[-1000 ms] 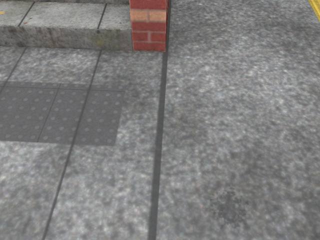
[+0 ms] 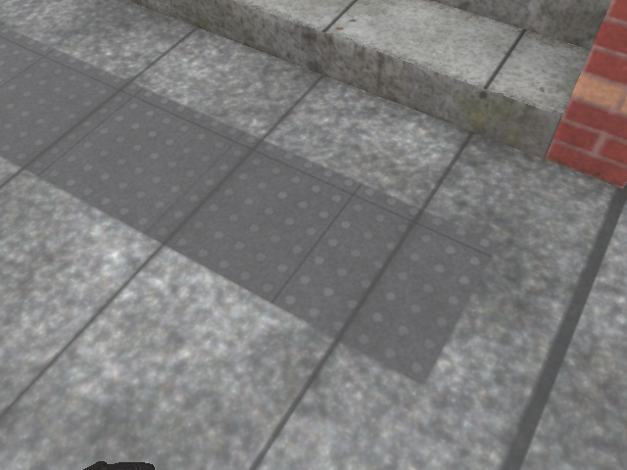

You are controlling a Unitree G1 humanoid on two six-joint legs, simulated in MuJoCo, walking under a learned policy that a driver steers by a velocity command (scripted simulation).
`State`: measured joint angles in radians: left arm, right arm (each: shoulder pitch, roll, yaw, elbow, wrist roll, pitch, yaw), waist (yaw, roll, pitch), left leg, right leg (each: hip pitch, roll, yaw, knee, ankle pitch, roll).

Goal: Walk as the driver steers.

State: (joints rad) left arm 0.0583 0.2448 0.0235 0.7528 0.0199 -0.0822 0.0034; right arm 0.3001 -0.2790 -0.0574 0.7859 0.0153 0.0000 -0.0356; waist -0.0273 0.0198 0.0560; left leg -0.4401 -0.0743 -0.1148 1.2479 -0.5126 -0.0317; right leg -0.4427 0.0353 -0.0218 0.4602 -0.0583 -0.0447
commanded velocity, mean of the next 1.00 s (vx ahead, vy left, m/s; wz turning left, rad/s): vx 0.04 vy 0.00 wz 0.08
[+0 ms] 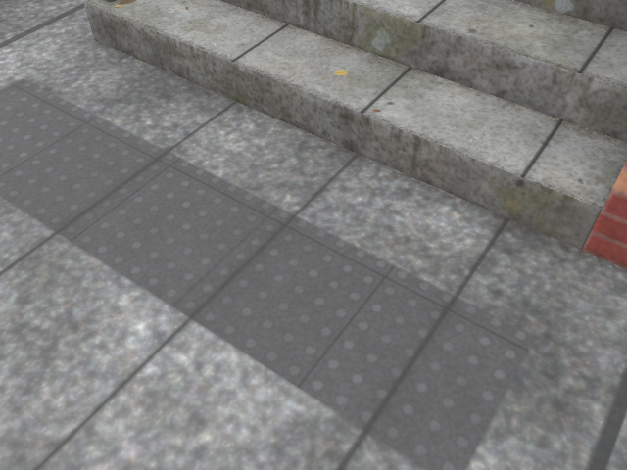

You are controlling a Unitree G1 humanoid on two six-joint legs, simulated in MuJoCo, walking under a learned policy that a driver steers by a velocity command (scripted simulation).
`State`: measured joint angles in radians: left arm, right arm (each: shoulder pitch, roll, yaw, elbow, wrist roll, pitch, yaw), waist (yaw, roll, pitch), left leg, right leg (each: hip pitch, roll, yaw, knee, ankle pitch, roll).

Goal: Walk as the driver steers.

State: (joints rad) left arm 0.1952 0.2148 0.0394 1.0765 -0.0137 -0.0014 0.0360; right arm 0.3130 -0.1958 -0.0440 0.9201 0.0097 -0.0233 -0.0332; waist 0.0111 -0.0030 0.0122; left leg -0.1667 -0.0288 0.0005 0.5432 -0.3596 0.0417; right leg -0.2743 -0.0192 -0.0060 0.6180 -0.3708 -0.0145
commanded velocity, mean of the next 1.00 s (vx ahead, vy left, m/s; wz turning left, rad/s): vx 0.36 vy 0.00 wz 0.00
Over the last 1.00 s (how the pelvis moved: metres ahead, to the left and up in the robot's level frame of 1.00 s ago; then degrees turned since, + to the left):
0.10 0.03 0.00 1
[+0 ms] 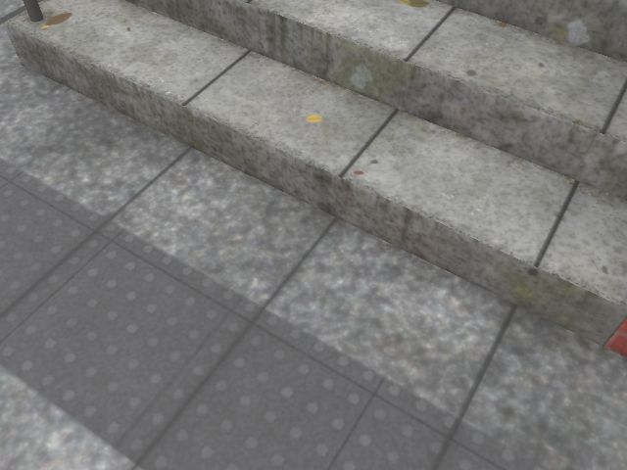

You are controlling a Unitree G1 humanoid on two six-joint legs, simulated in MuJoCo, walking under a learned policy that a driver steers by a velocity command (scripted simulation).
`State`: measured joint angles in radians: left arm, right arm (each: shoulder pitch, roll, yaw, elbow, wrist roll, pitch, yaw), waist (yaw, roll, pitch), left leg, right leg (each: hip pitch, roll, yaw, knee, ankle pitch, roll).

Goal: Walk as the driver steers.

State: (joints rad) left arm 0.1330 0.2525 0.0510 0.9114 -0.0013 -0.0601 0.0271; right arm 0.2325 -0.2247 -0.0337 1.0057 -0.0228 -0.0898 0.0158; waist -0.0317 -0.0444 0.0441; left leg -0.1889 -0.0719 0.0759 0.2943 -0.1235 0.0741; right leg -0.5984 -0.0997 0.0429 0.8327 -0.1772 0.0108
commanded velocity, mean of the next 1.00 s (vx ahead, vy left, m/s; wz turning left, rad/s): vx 0.13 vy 0.00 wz -0.44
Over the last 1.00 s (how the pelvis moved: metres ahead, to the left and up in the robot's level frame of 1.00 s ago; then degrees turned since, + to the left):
0.42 -0.01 0.01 0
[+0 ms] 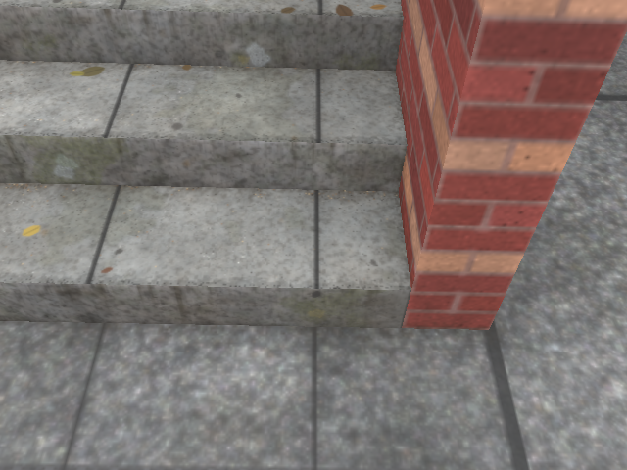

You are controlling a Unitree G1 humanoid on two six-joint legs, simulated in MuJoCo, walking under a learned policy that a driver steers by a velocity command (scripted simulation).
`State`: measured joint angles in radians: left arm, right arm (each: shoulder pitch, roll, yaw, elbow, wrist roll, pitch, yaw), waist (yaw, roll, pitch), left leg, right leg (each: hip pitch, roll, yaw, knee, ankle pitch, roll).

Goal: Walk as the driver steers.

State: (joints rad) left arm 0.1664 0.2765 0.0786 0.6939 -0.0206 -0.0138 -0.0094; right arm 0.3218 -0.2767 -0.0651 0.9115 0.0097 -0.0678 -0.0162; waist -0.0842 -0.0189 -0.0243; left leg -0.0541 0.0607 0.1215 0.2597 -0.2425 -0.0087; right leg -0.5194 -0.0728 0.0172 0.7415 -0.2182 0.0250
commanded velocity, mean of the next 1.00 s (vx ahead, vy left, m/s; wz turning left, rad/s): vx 0.47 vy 0.00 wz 0.29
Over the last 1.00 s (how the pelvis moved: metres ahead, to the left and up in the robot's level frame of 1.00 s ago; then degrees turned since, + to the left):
0.13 -0.03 0.00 -29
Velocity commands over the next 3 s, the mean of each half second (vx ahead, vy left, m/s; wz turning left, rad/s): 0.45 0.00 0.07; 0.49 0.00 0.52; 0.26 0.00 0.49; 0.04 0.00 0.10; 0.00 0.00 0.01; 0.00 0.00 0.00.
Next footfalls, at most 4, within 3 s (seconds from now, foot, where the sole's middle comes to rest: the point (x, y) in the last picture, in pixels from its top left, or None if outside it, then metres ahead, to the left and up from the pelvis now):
0.10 right None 0.12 -0.16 -0.79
0.60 left None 0.44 0.04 -0.79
1.10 right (313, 380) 0.72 -0.05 -0.79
1.56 left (207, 423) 0.63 0.19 -0.79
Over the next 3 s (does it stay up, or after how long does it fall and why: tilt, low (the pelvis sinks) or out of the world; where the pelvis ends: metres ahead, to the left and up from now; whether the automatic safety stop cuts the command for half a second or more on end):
stays up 0.62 0.11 -0.01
